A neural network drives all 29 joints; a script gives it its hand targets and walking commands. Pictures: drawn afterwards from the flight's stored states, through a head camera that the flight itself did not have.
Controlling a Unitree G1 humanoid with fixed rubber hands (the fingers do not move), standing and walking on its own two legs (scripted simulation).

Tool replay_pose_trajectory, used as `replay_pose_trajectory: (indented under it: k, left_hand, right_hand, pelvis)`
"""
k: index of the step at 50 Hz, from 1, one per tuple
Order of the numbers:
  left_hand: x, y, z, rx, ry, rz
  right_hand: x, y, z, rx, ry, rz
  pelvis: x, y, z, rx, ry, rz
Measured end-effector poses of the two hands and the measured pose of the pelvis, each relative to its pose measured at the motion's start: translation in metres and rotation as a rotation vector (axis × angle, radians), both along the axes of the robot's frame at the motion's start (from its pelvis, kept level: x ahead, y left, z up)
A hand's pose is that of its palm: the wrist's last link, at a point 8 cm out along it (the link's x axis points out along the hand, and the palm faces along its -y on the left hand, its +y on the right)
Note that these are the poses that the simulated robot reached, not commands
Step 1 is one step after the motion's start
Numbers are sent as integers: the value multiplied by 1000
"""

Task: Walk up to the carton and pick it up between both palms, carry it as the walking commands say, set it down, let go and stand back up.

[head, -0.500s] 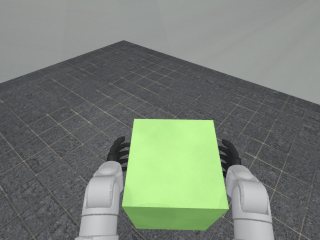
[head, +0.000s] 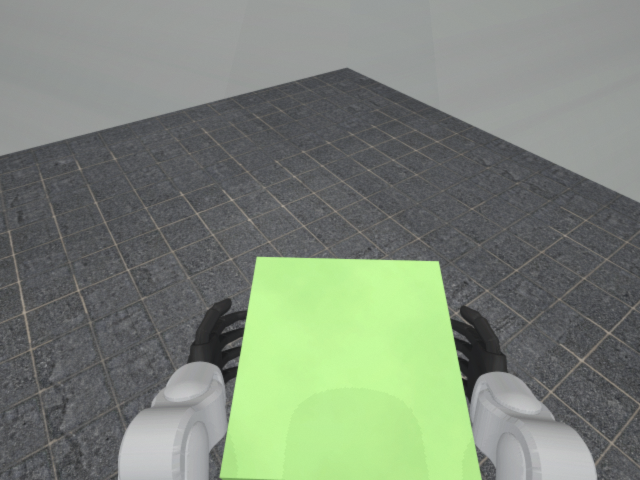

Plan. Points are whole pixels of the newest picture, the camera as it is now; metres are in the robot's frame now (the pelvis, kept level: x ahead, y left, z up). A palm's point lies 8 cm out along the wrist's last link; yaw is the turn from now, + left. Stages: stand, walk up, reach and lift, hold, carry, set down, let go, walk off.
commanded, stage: carry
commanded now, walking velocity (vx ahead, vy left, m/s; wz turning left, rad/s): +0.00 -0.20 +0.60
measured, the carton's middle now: (342, 392) +0.25 +0.00 +0.04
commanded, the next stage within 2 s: none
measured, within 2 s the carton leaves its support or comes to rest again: neither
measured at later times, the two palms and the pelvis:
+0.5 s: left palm (202, 459) +0.16 +0.14 +0.07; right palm (455, 359) +0.27 -0.13 +0.08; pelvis +0.00 -0.08 -0.01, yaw +21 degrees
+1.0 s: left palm (278, 473) +0.14 +0.06 +0.10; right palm (470, 309) +0.33 -0.17 +0.09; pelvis +0.06 -0.20 +0.00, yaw +39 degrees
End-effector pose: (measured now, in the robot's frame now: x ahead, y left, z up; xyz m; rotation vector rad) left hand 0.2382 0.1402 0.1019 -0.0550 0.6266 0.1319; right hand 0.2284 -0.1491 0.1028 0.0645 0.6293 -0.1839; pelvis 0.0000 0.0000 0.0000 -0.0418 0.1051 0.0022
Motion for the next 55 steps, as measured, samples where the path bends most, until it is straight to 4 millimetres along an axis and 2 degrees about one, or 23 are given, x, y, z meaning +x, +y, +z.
replay_pose_trajectory:
  k: [4,7,12,15,20,23,28,34,38,41,49,52,55]
  left_hand:
    - [-9,-23,-2,30,-4,32]
    - [-21,-29,-4,45,36,78]
    - [-38,-22,4,48,19,196]
    - [-47,-13,2,36,7,265]
    - [-62,2,-18,-3,0,359]
    - [-72,0,-30,-28,54,396]
    - [-75,-15,-24,-36,72,417]
    - [-64,-41,-6,-8,11,447]
    - [-59,-65,-8,25,0,485]
    - [-64,-78,-12,35,49,525]
    - [-91,-83,-3,30,15,697]
    - [-102,-81,-11,11,-1,754]
    - [-113,-80,-25,-17,-3,800]
  right_hand:
    - [2,-23,-8,27,-4,33]
    - [5,-29,-12,44,34,78]
    - [22,-17,-6,45,17,197]
    - [32,-5,-5,30,5,267]
    - [43,18,-15,-10,-2,363]
    - [41,19,-25,-31,53,399]
    - [42,6,-20,-30,72,415]
    - [62,-17,-5,-4,11,443]
    - [78,-36,-13,27,0,484]
    - [84,-42,-22,37,49,525]
    - [99,-20,-11,31,13,697]
    - [100,-8,-11,9,-4,755]
    - [99,1,-20,-21,-5,803]
  pelvis:
    - [-2,-28,-8,18,-8,48]
    - [-1,-42,-4,48,-20,101]
    - [1,-58,1,68,-31,177]
    - [2,-65,-2,65,-27,228]
    - [5,-71,-18,47,-26,309]
    - [4,-79,-15,51,-30,338]
    - [7,-96,-3,38,-23,391]
    - [20,-129,1,16,-2,446]
    - [33,-157,-9,22,1,491]
    - [40,-172,-6,47,-1,542]
    - [54,-197,-3,77,-1,660]
    - [58,-202,-9,68,-1,709]
    - [61,-206,-19,59,-3,747]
